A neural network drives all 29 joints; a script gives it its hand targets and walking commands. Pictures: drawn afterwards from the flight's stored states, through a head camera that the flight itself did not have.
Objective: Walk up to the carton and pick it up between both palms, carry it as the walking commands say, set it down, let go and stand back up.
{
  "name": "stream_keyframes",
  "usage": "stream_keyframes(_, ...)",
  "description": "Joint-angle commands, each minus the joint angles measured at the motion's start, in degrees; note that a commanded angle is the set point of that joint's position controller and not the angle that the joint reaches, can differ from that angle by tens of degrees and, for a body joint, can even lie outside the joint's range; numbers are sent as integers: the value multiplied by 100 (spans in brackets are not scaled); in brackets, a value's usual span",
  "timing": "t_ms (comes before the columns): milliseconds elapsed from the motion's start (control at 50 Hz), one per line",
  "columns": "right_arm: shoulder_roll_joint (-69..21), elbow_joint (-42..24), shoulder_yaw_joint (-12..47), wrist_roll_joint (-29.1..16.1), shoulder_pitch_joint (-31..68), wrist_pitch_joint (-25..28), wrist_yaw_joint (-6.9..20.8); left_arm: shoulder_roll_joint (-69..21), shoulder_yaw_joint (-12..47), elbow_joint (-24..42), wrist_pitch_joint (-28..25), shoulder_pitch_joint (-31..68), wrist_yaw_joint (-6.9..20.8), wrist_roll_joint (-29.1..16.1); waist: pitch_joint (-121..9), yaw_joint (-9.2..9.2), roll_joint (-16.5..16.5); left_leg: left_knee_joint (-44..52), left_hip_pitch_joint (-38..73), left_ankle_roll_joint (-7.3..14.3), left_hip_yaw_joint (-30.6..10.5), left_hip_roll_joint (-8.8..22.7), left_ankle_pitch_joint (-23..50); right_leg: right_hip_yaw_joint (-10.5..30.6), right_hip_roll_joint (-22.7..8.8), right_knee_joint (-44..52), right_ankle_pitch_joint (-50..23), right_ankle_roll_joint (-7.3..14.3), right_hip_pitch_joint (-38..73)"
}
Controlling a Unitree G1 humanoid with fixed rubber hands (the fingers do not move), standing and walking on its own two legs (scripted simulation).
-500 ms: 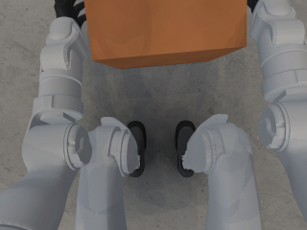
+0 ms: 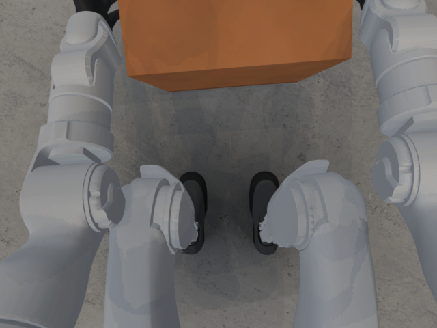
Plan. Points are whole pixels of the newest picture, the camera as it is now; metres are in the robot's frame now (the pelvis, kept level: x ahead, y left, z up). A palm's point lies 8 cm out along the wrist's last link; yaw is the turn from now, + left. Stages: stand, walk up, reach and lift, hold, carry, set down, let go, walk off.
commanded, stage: set down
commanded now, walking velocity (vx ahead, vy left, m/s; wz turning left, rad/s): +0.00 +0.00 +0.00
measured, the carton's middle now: out of the picture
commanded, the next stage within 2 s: none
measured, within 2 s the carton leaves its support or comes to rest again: neither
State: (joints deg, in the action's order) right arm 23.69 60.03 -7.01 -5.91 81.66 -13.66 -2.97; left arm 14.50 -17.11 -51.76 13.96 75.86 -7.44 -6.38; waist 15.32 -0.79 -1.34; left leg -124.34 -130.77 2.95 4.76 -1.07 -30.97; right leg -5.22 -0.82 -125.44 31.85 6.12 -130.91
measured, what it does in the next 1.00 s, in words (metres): stands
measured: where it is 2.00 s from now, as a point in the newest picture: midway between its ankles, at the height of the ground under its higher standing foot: (228, 225)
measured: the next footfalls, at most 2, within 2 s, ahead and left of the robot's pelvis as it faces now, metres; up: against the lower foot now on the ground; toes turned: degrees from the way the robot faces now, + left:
none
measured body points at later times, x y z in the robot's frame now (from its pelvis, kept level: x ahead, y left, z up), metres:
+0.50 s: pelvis -0.01 +0.00 -0.01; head +0.35 -0.02 +0.26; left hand +0.55 +0.18 -0.15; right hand +0.57 -0.21 -0.15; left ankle +0.12 +0.10 -0.33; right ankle +0.11 -0.09 -0.33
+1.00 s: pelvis -0.01 +0.00 -0.01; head +0.36 -0.02 +0.25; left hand +0.56 +0.18 -0.16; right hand +0.57 -0.21 -0.15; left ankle +0.12 +0.10 -0.33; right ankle +0.11 -0.09 -0.33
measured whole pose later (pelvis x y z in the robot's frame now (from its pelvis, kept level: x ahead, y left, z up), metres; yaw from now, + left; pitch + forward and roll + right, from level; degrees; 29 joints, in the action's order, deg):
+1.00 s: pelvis -0.01 +0.00 -0.01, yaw +0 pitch +32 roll +1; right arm 25.0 57.6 -15.3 -0.3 85.2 -15.0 7.8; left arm 17.2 -22.3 -55.5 12.9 82.0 -0.4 -3.9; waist 24.5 0.3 -2.0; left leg -126.4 -127.4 3.1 5.2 -2.0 -30.9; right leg -4.9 -1.3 -127.9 32.4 6.0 -127.3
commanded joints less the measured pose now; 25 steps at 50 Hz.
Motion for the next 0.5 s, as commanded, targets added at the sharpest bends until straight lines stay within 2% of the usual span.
stream_keyframes(0,-4991,-1165,1401,-508,3101,195,1576,-4692,1902,1067,-203,3819,1485,-567,-6534,42,336,776,2689,-97,-434,-437,1273,825,439,866,-1767,-213,3721)
stream_keyframes(300,-4766,-655,968,-88,2853,-32,1872,-4642,1355,251,-23,3544,1665,-262,-4976,190,376,760,2138,-16,-428,-395,487,827,328,1004,-670,-226,2953)
stream_keyframes(480,-4621,-461,782,86,2718,-164,2000,-4584,1137,-47,76,3371,1745,-109,-4264,239,417,740,1976,7,-430,-376,160,846,292,1060,-279,-236,2805)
